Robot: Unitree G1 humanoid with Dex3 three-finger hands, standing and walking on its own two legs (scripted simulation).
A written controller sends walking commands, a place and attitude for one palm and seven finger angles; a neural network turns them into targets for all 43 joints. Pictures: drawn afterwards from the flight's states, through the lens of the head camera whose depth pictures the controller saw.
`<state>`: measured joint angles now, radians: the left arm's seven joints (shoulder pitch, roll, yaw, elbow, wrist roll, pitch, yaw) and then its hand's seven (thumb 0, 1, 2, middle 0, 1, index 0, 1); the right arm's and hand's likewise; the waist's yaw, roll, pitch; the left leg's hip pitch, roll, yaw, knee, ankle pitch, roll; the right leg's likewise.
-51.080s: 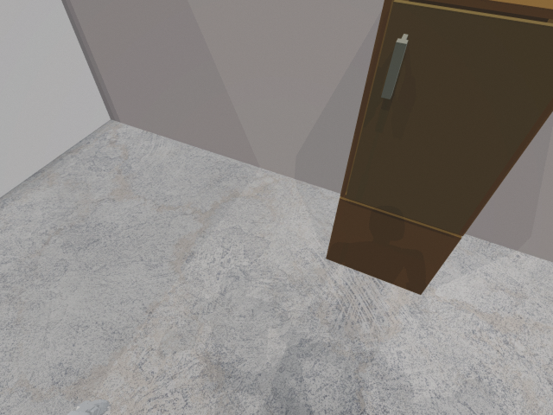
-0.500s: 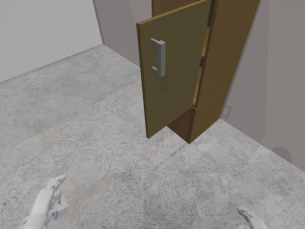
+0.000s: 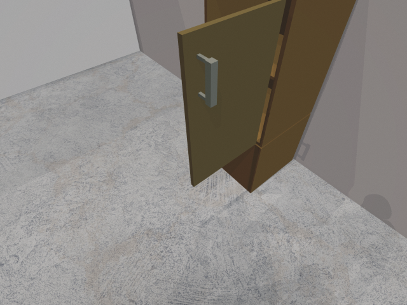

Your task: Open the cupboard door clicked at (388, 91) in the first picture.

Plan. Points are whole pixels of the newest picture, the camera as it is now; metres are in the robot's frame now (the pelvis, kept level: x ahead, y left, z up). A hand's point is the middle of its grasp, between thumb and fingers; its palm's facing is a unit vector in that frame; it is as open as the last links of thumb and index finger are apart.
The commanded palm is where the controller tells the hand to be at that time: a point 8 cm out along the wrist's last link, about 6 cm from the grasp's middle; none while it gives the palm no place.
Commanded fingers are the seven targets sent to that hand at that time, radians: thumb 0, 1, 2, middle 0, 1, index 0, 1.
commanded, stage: let the arm hang, fingers relaxed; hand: left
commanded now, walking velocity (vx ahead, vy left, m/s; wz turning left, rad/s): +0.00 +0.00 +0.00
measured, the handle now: (206, 80) +0.61 +0.03 +0.13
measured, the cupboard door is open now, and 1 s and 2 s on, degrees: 90 90 90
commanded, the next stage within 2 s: look to check the result in 0.44 s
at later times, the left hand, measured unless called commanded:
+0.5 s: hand out of the picture +0.02 +0.13 -0.18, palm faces +0.06 -0.98 -0.17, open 7.3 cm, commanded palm none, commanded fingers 0.00 0.90 0.90 -0.20 -0.30 -0.20 -0.30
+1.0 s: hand out of the picture +0.01 +0.14 -0.18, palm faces +0.06 -0.98 -0.19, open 7.4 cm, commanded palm none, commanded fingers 0.00 0.90 0.90 -0.20 -0.30 -0.20 -0.30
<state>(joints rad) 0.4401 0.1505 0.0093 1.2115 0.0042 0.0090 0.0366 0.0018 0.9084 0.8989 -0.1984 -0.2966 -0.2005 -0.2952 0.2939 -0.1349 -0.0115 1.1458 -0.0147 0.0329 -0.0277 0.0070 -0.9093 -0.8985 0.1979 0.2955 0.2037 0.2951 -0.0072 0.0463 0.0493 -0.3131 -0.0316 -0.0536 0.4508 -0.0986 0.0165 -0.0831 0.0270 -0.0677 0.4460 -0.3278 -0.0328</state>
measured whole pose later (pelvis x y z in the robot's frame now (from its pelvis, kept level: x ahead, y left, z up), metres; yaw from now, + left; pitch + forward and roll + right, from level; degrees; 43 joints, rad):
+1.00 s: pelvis +0.04 -0.02 +0.00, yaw -1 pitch -2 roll +1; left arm 0.33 0.11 0.01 1.15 0.00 0.00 0.05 0.00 0.91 0.90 -0.20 -0.30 -0.20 -0.30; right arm 0.23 -0.15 0.00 1.16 -0.02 0.01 -0.05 0.01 -0.92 -0.90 0.20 0.30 0.20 0.29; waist 0.00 0.00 0.07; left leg -0.25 -0.03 -0.04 0.46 -0.18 0.00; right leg 0.01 0.03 -0.05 0.40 -0.37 -0.05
